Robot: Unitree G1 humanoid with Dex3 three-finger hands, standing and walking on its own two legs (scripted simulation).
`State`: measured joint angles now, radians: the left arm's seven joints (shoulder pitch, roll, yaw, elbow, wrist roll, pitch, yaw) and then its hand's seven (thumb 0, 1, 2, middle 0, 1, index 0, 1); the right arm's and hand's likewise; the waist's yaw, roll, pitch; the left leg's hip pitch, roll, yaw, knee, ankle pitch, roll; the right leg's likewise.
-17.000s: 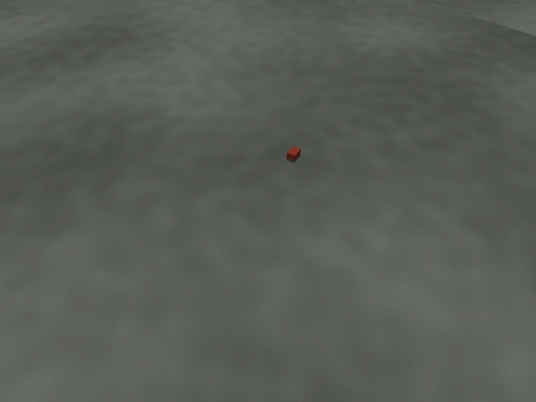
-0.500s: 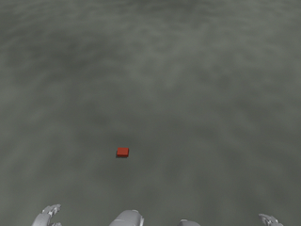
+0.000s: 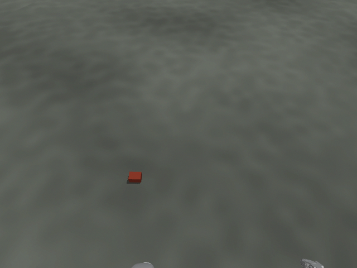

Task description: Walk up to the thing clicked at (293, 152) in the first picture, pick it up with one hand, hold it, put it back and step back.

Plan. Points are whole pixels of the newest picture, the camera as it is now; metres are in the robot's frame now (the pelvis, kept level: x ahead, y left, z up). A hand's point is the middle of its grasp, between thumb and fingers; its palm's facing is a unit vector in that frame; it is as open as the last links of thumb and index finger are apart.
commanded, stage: walk up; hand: left
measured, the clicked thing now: (135, 177) +0.72 +0.29 -0.74
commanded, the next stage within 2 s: stand in 1.02 s
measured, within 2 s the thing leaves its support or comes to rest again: neither
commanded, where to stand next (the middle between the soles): +0.36 +0.02 m, yaw +4 degrees
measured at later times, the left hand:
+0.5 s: hand out of the picture +0.09 +0.28 -0.14, palm faces +0.05 -0.93 -0.37, open 7.4 cm
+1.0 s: hand out of the picture +0.11 +0.27 -0.14, palm faces +0.09 -0.94 -0.34, open 7.4 cm
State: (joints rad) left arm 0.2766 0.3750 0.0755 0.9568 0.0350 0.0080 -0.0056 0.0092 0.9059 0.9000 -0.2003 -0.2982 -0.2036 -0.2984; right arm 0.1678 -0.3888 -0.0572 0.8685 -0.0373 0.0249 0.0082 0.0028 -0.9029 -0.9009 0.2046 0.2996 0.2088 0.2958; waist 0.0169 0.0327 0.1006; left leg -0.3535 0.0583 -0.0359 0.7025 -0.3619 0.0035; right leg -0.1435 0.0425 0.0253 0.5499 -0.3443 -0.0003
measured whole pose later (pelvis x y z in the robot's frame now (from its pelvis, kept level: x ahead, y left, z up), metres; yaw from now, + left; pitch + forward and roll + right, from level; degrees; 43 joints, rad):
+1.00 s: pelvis +0.03 +0.01 +0.02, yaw +3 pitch -2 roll +0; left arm 0.08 0.36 0.03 1.08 0.00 -0.01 0.00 0.01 0.91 0.90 -0.20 -0.30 -0.20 -0.30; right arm 0.08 -0.33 -0.02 1.07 -0.01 -0.03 0.00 0.00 -0.91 -0.90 0.20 0.30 0.21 0.30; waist 0.02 -0.01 0.06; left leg -0.16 -0.01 -0.06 0.43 -0.24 -0.01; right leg -0.10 -0.02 -0.03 0.40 -0.26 0.02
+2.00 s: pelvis +0.02 +0.00 +0.02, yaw +2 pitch -2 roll +0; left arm 0.11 0.35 -0.01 1.13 0.00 -0.01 0.00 0.01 0.91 0.90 -0.20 -0.30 -0.20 -0.30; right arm 0.12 -0.35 0.00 1.14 -0.01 -0.02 0.01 0.00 -0.91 -0.90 0.20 0.30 0.21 0.30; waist 0.00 0.00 0.05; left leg -0.12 0.02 -0.04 0.31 -0.16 -0.03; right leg -0.09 0.00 -0.01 0.32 -0.19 -0.01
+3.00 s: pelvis +0.26 +0.01 +0.00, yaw +3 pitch -3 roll +0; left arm 0.24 0.36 0.02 0.82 0.01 -0.04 -0.02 0.01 0.90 0.90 -0.20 -0.30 -0.21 -0.30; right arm 0.29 -0.41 -0.05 0.87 -0.01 -0.04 0.01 0.00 -0.91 -0.90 0.20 0.30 0.21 0.30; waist 0.01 0.04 0.10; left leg -0.40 0.04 -0.01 0.85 -0.40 0.00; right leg -0.26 -0.03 -0.06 0.58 -0.27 -0.02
